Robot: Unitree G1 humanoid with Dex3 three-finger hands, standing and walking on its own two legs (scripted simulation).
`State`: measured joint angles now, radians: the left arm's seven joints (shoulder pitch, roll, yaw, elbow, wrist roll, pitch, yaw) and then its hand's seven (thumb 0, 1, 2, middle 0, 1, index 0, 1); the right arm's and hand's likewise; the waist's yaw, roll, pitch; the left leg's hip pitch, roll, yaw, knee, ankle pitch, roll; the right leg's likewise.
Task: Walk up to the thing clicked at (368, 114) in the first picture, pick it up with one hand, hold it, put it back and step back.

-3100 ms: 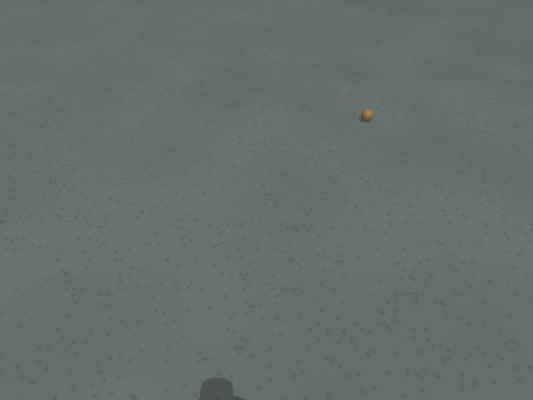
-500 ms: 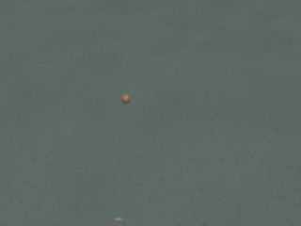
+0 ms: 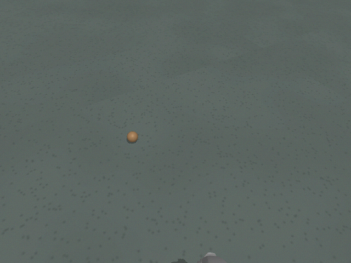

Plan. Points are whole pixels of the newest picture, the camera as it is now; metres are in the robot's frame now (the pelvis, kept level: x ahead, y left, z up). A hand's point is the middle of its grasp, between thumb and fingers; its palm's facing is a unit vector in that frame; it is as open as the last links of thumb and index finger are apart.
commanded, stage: walk up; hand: left
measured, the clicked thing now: (132, 136) +1.07 +0.26 -0.73
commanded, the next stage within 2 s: none
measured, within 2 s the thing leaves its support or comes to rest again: neither
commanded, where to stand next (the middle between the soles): +0.71 +0.01 m, yaw +1 degrees
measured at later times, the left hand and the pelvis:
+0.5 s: hand (76, 235) +0.24 +0.25 -0.13, palm faces +0.04 -0.92 -0.39, open 7.4 cm; pelvis +0.21 -0.03 +0.00, yaw +3 degrees
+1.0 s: hand (88, 165) +0.45 +0.27 -0.14, palm faces -0.04 -0.92 -0.40, open 7.4 cm; pelvis +0.41 -0.01 -0.01, yaw +2 degrees
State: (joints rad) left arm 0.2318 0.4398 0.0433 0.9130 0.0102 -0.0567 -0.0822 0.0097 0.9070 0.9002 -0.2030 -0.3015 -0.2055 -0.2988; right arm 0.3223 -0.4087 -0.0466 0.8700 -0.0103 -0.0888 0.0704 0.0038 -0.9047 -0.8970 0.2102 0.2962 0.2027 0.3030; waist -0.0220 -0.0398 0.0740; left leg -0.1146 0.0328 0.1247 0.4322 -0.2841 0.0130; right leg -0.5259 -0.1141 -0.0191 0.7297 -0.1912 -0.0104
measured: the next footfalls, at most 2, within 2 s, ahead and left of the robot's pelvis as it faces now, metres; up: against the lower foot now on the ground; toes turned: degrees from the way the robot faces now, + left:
right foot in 0.10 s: +0.22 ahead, -0.14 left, +0.00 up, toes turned -5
left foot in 0.58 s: +0.41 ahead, +0.12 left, +0.00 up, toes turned +8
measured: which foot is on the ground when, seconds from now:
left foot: down 0.00-0.14, up 0.16-0.56, down 0.58-1.00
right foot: up 0.00-0.08, down 0.10-0.62, up 0.64-1.00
